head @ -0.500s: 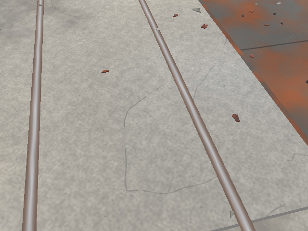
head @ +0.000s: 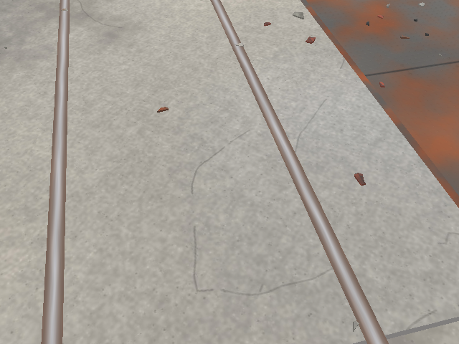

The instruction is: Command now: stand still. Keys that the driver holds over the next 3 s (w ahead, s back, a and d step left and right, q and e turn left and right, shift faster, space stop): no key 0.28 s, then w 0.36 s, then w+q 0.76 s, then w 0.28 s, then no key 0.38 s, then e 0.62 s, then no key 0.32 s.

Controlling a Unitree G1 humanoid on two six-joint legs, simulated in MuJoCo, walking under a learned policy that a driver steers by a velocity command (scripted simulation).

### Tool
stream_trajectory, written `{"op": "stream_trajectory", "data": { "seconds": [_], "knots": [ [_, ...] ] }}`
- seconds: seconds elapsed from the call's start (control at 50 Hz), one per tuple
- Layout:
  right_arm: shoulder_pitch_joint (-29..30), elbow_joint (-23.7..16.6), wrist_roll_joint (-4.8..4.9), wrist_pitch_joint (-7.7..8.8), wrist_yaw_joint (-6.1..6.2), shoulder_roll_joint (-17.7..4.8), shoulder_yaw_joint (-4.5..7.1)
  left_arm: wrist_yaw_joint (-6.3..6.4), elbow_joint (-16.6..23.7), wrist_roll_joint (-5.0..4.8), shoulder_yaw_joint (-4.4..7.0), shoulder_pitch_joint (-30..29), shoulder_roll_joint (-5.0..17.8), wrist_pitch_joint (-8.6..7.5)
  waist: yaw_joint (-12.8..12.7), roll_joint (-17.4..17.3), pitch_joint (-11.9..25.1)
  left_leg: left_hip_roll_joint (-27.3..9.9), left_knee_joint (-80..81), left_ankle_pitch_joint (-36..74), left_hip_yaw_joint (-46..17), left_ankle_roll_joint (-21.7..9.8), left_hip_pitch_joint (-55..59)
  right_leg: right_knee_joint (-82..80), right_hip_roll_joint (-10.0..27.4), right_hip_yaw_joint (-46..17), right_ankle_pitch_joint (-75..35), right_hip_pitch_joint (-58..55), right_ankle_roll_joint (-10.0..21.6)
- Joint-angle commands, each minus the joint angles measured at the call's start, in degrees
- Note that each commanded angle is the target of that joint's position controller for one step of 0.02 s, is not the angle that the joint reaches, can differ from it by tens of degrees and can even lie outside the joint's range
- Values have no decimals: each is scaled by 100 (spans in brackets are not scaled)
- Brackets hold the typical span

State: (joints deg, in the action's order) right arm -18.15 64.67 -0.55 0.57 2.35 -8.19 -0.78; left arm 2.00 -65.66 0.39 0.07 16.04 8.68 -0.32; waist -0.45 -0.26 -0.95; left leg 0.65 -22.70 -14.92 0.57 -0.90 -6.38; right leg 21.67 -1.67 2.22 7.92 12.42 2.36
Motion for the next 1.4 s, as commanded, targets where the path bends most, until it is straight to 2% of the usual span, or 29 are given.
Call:
{"op": "stream_trajectory", "data": {
  "seconds": [0.02,0.28,0.3,0.36,0.4,0.44,0.46,0.5,0.54,0.58,0.6,0.62,0.64,0.66,0.68,0.72,0.78,0.92,0.98,1.02,1.04,1.06,1.08,1.1,1.14,1.18,1.22,1.26,1.4],
  "knots": [
    [-426,-15,0,23,21,-413,56,22,17,0,64,318,440,-21,1,-29,-327,-584,544,325,-558,-190,-675,-342,642,-743,-135,-335,59],
    [-570,82,-4,28,45,-316,47,44,-120,1,60,377,318,-14,7,-18,-372,-577,530,440,-548,-196,-603,-295,647,-721,-264,-369,52],
    [-643,106,-13,26,42,-301,46,41,-138,4,56,417,296,-8,16,-14,-260,-529,577,17,-532,-212,-566,-313,593,-698,158,-405,59],
    [-697,24,-51,-35,14,-516,161,9,-43,28,149,397,449,53,54,-173,-561,-398,525,-2142,-671,-470,-889,59,274,-534,2275,145,238],
    [-919,-21,-42,-40,-5,-569,208,-47,139,60,146,190,329,36,197,-354,-1011,-696,802,-3007,-1229,-731,-907,486,151,-469,2679,905,281],
    [-1252,66,-37,5,9,-816,326,-125,399,143,104,-186,90,-78,363,-902,-1158,-1479,1453,-3200,-2250,-1112,-308,1512,-33,113,1618,1645,168],
    [-1233,55,-52,35,6,-870,373,-159,524,188,129,-347,185,-145,387,-876,-1205,-1750,1593,-2931,-2488,-1260,-242,1858,156,105,1381,1833,170],
    [-1134,5,-98,118,-25,-904,418,-228,700,154,195,-391,346,-268,288,-727,-1122,-1819,1526,-2365,-2402,-1318,-60,2000,320,-1,1597,1971,205],
    [-866,-67,-57,187,-47,-850,431,-271,739,74,222,-179,297,-370,49,-659,-1100,-1532,1225,-1754,-1842,-1133,-346,1291,259,138,1413,1237,228],
    [-491,-205,-22,238,-69,-799,433,-254,354,4,295,954,258,-424,-473,-365,-828,-985,404,-983,-1085,-856,-1469,423,-104,297,911,-881,236],
    [-308,-333,-35,317,-112,-601,368,-188,171,63,419,1738,600,-466,-827,462,-543,-496,-1001,-381,-401,-633,-2203,-219,588,-783,1419,-1975,369],
    [-344,-604,-18,381,-176,-232,284,-149,15,58,599,2555,1300,-433,-951,2043,-120,263,-2965,-1235,489,-344,-3310,-1209,2027,-3322,2644,-2706,947],
    [-34,-678,-199,366,-211,-709,400,-137,-1,68,515,2352,988,-353,-723,1162,-426,23,-4049,-1539,43,-436,-3641,-1303,2304,-3832,2625,-2175,1129],
    [117,-718,-193,369,-267,-550,385,-139,239,112,455,1680,847,-357,-406,447,-737,-278,-4397,-999,-190,-512,-3750,-1247,2202,-3202,2427,-1701,1045],
    [100,-681,-119,399,-317,-391,347,-145,397,118,426,1240,768,-398,-234,150,-773,-413,-4362,-466,-301,-505,-3550,-1345,1989,-2605,1851,-1352,915],
    [14,-643,-126,345,-380,-390,383,-103,459,85,317,963,530,-499,3,172,-687,-501,-4104,8,-293,-428,-3269,-1486,1622,-1612,841,-1152,657],
    [150,-709,-110,205,-407,-402,426,-50,276,61,235,1373,447,-587,49,364,-543,-346,-4057,333,-89,-366,-3468,-1297,1426,-638,-1185,-1455,465],
    [1868,-1487,-55,158,-466,-231,274,28,264,59,143,1450,545,-649,-96,510,-846,-42,-1718,1219,815,-430,-2789,-1310,1245,567,-3008,-1012,308],
    [1454,-1459,-74,160,-431,-502,364,112,255,27,204,1431,817,-673,200,594,-431,339,-1425,1001,1101,-765,-1942,-349,1407,865,-5337,-1474,213],
    [389,-1156,-96,183,-393,-754,503,150,354,50,279,1227,1010,-609,684,740,173,548,-1376,607,1026,-1085,-951,1172,1557,929,-6001,-1548,227],
    [-319,-932,-136,202,-375,-922,604,110,437,51,316,1072,1078,-579,1034,718,493,565,-969,596,823,-1283,-107,2343,1521,941,-5312,-1205,247],
    [-836,-855,-191,187,-322,-1288,760,26,609,57,331,894,1055,-572,1333,249,791,-125,-470,-184,-221,-1598,792,4180,1190,1059,-3397,-277,218],
    [-445,-1045,-156,106,-311,-1739,870,-94,969,28,278,1102,435,-589,675,-1240,1186,-1788,71,-70,-3508,-2471,2147,6519,-121,672,2071,2022,-48],
    [-351,-1066,-28,55,-325,-1751,862,-168,1241,26,323,617,818,-651,757,-483,1286,-1929,797,-854,-4337,-2738,2121,6870,-40,-468,1783,2886,66],
    [228,-1108,-11,104,-274,-1134,699,-193,1437,19,338,120,896,-753,303,425,-30,-1708,1187,-296,-3143,-2163,554,5785,567,-515,934,2896,89],
    [421,-1151,-11,241,-214,-951,610,-168,1442,181,321,230,723,-565,-95,559,-154,-1151,1161,1047,-2244,-1826,-373,5052,770,-559,905,2113,-92],
    [228,-1122,28,369,-207,-1057,604,-194,1514,251,313,253,634,-361,-189,338,-101,-888,1133,1796,-1800,-1754,-633,4557,807,-452,935,1916,-255],
    [-6,-1113,57,403,-210,-1236,634,-220,1725,260,317,-159,672,-262,-117,133,-176,-701,1185,1998,-1601,-1640,-693,4030,830,-310,575,2126,-399],
    [-962,-1163,39,310,-203,-1276,639,-316,2434,200,293,-1830,800,-198,540,-281,-150,-564,914,2719,-1794,-1083,458,2458,593,-217,-687,3005,-518]
  ]
}}
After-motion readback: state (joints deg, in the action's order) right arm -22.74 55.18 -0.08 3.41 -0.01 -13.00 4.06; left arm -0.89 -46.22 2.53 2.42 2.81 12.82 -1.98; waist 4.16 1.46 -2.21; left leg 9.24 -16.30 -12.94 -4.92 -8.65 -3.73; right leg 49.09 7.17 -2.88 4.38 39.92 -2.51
